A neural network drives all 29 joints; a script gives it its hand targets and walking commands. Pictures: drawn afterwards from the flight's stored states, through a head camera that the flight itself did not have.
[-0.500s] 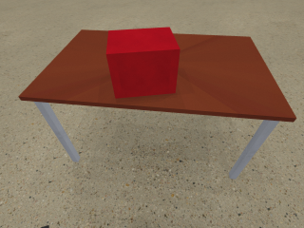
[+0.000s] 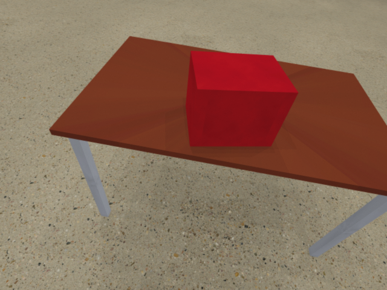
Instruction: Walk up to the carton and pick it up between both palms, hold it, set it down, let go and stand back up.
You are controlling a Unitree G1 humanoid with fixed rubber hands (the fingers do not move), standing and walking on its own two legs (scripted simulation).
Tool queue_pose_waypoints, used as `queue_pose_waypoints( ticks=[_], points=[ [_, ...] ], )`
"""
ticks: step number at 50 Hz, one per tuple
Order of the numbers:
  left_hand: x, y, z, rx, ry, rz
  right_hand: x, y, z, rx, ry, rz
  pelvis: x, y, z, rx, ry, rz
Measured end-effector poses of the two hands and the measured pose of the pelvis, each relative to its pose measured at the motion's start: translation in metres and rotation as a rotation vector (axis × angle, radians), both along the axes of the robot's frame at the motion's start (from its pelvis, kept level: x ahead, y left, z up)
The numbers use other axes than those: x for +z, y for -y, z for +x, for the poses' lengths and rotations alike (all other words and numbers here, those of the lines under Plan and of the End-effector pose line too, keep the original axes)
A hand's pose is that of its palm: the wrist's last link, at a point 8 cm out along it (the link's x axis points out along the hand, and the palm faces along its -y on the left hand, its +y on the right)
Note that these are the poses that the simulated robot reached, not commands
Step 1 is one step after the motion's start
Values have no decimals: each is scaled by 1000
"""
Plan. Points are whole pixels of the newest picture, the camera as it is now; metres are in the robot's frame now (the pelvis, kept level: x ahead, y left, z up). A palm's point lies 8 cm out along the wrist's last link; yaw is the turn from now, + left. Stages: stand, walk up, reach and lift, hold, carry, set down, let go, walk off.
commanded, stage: walk up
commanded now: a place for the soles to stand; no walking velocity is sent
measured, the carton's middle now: (232, 100) +0.70 -0.11 +0.01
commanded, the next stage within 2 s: none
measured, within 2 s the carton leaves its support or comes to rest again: neither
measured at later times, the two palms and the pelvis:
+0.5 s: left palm (40, 260) +0.22 +0.34 -0.11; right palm out of the picture +0.16 -0.30 -0.11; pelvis +0.15 +0.01 -0.01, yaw -1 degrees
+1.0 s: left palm (91, 214) +0.33 +0.26 -0.10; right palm (345, 251) +0.26 -0.38 -0.11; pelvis +0.24 -0.06 +0.00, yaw -3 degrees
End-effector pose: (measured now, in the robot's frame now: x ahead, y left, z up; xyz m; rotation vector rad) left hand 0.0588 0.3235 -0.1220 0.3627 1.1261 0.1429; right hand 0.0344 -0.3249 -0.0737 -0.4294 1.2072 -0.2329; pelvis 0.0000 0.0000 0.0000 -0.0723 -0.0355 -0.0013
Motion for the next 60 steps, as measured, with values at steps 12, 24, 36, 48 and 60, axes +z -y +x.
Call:
queue_pose_waypoints(
  ticks=[12,24,36,48,60],
  points=[
    [16,-45,55,30,-58,33,-9,-45,51,-24,-9,17,6,-39,70,12,28,46],
    [16,-23,150,10,-48,54,-29,-27,117,-25,-29,26,-4,-17,140,-3,-3,85],
    [26,43,243,-26,12,62,-38,29,203,-58,19,65,-4,40,211,-25,35,133],
    [27,61,268,-50,-33,69,-35,58,226,-103,-34,32,-1,56,236,-52,39,105],
    [10,39,265,-54,-69,44,-27,38,225,-106,-27,-26,-5,30,227,-52,4,70]
  ],
)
